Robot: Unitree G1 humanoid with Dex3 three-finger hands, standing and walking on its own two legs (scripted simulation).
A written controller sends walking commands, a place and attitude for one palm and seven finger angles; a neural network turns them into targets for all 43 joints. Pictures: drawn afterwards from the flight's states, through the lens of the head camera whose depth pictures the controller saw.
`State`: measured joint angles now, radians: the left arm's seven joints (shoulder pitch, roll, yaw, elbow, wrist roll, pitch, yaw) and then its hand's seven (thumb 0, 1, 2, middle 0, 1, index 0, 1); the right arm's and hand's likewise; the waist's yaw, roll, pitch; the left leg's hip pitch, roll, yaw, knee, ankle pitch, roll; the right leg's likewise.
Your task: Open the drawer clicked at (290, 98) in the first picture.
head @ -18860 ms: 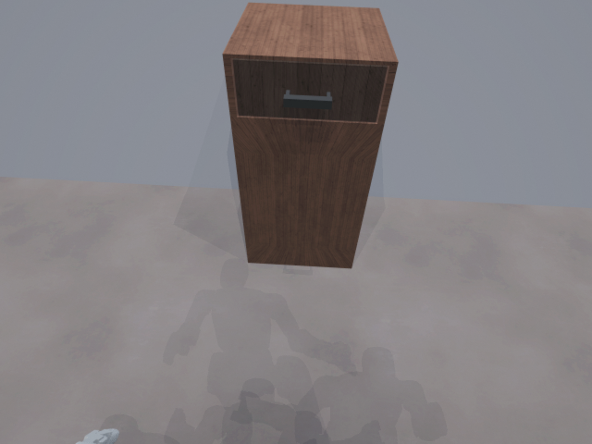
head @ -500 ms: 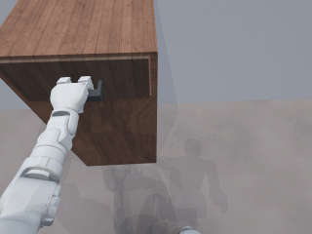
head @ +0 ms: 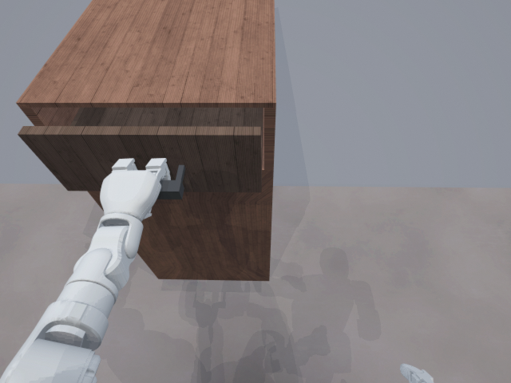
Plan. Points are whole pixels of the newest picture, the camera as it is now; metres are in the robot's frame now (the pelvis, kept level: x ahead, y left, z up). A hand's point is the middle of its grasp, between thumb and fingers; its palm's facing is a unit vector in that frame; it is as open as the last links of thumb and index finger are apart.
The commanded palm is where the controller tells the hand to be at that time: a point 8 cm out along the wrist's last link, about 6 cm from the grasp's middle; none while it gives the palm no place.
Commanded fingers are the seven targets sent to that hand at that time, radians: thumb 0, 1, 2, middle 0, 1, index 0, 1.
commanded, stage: pull the drawer open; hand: left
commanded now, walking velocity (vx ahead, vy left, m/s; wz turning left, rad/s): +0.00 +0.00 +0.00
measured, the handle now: (148, 179) +0.44 +0.20 +0.04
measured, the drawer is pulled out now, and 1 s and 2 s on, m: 0.06 0.18 0.29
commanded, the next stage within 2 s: none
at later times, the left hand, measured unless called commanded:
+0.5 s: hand (135, 237) +0.34 +0.21 +0.01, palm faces +0.01 -0.04 -1.00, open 5.6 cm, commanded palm +0.31 +0.22 +0.06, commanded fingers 0.00 0.90 0.90 -0.40 -1.35 -0.40 -1.35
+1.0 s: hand (126, 270) +0.29 +0.21 +0.01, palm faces +0.02 -0.06 -1.00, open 5.6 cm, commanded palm +0.25 +0.22 +0.06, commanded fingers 0.00 0.90 0.90 -0.40 -1.35 -0.40 -1.35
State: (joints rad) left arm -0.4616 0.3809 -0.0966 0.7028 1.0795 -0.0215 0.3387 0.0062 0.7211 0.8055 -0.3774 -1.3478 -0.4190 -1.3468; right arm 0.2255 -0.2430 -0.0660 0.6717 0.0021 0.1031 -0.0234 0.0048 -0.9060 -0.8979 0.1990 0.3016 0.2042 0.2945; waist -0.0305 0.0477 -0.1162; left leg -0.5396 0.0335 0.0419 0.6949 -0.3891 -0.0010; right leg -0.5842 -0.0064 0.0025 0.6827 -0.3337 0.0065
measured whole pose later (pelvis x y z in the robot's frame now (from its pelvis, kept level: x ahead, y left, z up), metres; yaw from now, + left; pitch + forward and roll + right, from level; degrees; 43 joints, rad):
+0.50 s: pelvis -0.01 +0.00 +0.00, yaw -1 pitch +10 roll +0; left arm -0.23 0.37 -0.09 0.49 1.07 -0.01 0.36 0.01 0.71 0.83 -0.38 -1.35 -0.42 -1.35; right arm 0.20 -0.24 -0.06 0.68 0.01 0.07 -0.04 0.01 -0.91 -0.90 0.20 0.30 0.20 0.29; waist -0.01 0.05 -0.09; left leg -0.47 0.03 0.05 0.67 -0.37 -0.01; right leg -0.53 0.00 0.01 0.67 -0.32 0.00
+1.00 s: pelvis -0.01 -0.01 +0.00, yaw +0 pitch +8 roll +0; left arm -0.02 0.35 -0.12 0.27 1.07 0.02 0.35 0.01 0.70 0.83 -0.36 -1.35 -0.42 -1.35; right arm 0.15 -0.24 -0.05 0.66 -0.01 0.06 -0.03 0.01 -0.91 -0.90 0.20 0.30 0.20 0.29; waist 0.03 0.05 -0.08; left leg -0.43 0.03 0.05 0.67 -0.37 -0.01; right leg -0.49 -0.01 0.01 0.68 -0.33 0.00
